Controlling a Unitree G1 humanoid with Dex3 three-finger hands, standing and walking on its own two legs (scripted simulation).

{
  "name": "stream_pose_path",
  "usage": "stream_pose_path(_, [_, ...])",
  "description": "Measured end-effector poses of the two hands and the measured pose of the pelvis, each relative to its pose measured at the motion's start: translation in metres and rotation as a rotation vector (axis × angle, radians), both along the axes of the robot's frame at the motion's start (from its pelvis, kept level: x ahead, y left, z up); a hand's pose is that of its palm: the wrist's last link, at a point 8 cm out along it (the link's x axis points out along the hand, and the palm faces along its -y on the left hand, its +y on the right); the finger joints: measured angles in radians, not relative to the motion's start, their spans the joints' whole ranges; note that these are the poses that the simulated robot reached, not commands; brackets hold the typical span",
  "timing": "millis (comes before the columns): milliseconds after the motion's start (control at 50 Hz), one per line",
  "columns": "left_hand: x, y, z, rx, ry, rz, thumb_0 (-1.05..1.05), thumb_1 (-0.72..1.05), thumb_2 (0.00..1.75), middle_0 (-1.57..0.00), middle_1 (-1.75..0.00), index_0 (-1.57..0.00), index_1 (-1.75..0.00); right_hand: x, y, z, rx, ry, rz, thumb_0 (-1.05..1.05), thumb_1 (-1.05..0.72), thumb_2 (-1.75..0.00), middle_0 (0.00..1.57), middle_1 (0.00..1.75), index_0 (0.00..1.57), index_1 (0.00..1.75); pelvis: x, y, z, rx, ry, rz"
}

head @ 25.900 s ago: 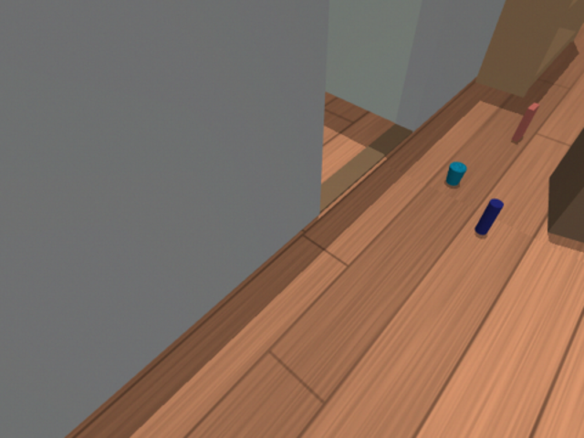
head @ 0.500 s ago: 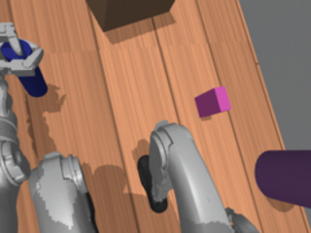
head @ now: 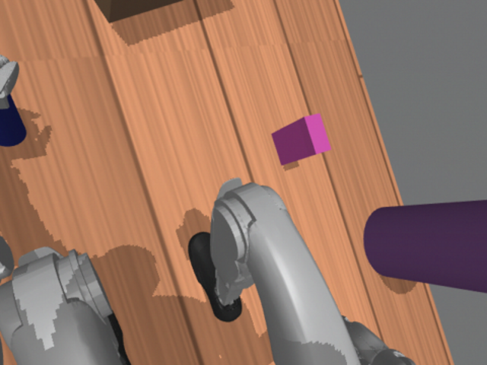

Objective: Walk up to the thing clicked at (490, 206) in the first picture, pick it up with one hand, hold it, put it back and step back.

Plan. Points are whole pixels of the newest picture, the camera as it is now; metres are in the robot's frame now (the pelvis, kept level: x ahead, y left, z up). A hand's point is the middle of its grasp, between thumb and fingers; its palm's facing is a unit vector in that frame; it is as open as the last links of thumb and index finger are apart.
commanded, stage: lower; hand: left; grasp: from the side
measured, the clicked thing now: out of the picture +0.54 +0.21 -0.21
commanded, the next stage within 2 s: loosen in 0.26 s
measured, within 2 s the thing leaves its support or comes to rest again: neither
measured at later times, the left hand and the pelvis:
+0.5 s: hand out of the picture +0.57 +0.20 -0.16, palm faces +0.09 -0.99 -0.06, open 4.8 cm; pelvis +0.00 +0.01 +0.00, yaw -3 degrees
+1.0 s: hand out of the picture +0.57 +0.19 -0.16, palm faces +0.10 -0.99 -0.04, open 11.3 cm; pelvis -0.01 +0.01 +0.00, yaw -4 degrees
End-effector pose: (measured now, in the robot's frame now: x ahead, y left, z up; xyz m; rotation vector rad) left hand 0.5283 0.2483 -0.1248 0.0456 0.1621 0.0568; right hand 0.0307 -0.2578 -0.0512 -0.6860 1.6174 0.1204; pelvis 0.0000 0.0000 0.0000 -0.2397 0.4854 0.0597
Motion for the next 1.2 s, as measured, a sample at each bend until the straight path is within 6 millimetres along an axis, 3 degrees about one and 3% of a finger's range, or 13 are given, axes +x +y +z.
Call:
stream_pose_path(140, [-0.001, 0.000, -0.027, 0.012, 0.011, 0.019, 0.00, 0.02, 1.03, -0.92, -1.01, -1.39, -1.48, -0.009, 0.001, 0.005, -0.021, 0.064, 0.043, -0.01, -0.90, -0.90, 0.21, 0.30, 0.20, 0.30, -0.002, -0.001, -0.003, -0.014, -0.024, -0.009])
stream_pose_path(260, [0.008, 0.007, -0.025, 0.006, -0.048, 0.071, -0.01, 0.02, 1.03, -0.92, -1.02, -1.36, -1.46, -0.011, 0.001, 0.007, -0.037, 0.087, 0.079, 0.00, -0.91, -0.90, 0.21, 0.30, 0.20, 0.30, -0.001, 0.002, -0.007, -0.029, -0.041, -0.015])
stream_pose_path(480, [0.014, 0.001, -0.027, 0.020, -0.047, 0.031, 0.00, 0.02, 1.02, -0.91, -1.04, -1.34, -1.40, -0.001, 0.008, 0.009, -0.052, 0.058, 0.124, -0.01, -0.90, -0.90, 0.21, 0.30, 0.20, 0.30, -0.003, 0.006, -0.005, -0.057, -0.058, -0.024])
stream_pose_path(740, [0.011, 0.000, -0.030, -0.003, -0.063, 0.020, -0.01, -0.02, 0.72, -0.90, -0.91, -1.03, -0.96, 0.002, 0.009, 0.017, -0.083, 0.070, 0.158, -0.01, -0.90, -0.89, 0.21, 0.30, 0.20, 0.30, -0.006, 0.007, -0.001, -0.073, -0.065, -0.025])
stream_pose_path(1200, [0.016, 0.001, -0.032, 0.003, -0.064, 0.046, -0.01, -0.38, 0.34, -0.54, -0.49, -0.53, -0.49, -0.001, 0.013, 0.017, -0.081, 0.092, 0.138, -0.01, -0.90, -0.90, 0.21, 0.30, 0.20, 0.30, -0.005, 0.008, 0.001, -0.078, -0.055, -0.029])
